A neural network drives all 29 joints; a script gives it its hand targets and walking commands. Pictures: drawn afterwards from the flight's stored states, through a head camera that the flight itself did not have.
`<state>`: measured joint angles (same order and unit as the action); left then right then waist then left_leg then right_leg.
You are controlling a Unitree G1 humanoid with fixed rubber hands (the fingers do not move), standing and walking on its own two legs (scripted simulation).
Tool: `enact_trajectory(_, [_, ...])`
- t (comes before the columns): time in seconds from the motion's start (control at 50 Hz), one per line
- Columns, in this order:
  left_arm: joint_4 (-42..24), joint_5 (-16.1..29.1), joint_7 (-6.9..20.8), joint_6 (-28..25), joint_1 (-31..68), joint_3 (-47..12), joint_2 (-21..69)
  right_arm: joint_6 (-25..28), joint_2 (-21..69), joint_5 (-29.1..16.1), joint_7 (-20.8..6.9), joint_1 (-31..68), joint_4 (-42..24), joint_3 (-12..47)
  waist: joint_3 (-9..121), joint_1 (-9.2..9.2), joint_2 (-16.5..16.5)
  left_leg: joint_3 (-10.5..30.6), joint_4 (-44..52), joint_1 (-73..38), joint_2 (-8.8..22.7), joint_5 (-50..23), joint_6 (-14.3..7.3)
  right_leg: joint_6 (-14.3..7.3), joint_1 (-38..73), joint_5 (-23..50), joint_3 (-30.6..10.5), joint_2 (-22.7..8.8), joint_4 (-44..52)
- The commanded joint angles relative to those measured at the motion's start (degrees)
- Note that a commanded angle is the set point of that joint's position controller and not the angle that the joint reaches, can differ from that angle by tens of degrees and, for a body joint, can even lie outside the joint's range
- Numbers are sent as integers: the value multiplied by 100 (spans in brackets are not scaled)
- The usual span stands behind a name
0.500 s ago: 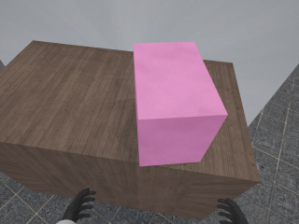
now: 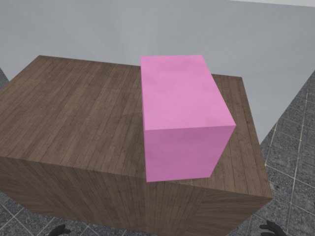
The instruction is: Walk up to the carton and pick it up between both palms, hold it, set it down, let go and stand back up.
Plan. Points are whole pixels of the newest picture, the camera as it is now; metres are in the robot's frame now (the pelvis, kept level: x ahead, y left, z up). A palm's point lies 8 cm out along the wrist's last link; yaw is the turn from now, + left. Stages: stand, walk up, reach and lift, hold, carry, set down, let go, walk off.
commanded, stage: stand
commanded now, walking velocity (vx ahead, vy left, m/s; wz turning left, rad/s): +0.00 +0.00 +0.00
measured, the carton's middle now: (174, 116) +0.47 +0.02 +0.05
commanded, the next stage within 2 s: none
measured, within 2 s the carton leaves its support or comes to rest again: neither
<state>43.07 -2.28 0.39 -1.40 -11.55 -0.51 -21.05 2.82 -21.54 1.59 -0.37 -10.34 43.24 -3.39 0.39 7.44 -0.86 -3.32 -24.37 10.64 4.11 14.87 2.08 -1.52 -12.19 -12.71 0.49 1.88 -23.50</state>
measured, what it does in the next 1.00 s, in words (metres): stands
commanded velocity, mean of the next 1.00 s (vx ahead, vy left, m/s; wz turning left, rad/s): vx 0.00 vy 0.00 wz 0.00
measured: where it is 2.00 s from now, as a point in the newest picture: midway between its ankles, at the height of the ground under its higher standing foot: outside the picture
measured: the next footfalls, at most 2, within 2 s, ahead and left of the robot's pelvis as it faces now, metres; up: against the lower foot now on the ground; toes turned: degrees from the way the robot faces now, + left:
none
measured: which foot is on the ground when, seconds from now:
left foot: down 0.00-1.00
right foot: down 0.00-1.00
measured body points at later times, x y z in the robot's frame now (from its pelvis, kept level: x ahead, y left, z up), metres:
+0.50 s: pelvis +0.00 +0.00 +0.00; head +0.01 +0.01 +0.45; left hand +0.06 +0.31 -0.12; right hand +0.17 -0.29 -0.09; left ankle -0.03 +0.14 -0.74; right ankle +0.00 -0.10 -0.74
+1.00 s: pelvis +0.00 +0.00 +0.00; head +0.00 +0.01 +0.45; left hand +0.04 +0.32 -0.13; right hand +0.15 -0.29 -0.10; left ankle -0.03 +0.14 -0.74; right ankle +0.00 -0.10 -0.74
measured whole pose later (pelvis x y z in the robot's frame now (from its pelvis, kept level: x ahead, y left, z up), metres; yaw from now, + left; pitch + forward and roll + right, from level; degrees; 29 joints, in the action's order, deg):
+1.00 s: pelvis +0.00 +0.00 +0.00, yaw +0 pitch +1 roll +0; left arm 61.6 -2.3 0.6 -2.6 -8.7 -0.5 -21.8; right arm 0.6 -21.6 1.3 -0.1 -10.4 51.1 -2.0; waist 2.1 7.4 -0.9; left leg -3.3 -24.4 10.6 4.1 14.8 2.0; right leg -1.5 -12.1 -12.5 0.5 1.9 -23.3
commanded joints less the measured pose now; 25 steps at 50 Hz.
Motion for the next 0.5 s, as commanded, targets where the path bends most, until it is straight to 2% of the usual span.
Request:
enact_trajectory(0.0, [74,11,54,-194,242,296,-974,-13,-854,4,-29,-15,-217,-194,485,-713,63,353,-11,-208,240,-995,-376,3,274,855,-570,-811,201])
enact_trajectory(0.12, [554,44,44,-202,269,245,-1107,-99,-965,-31,-6,29,-118,-148,581,-735,148,390,53,-358,278,-1238,-370,4,443,1358,-571,-836,197])
enact_trajectory(0.48, [1351,93,21,-198,388,180,-1169,-151,-995,-47,48,133,330,-46,401,-743,312,438,240,-441,344,-1164,-402,-26,376,1315,-652,-895,398])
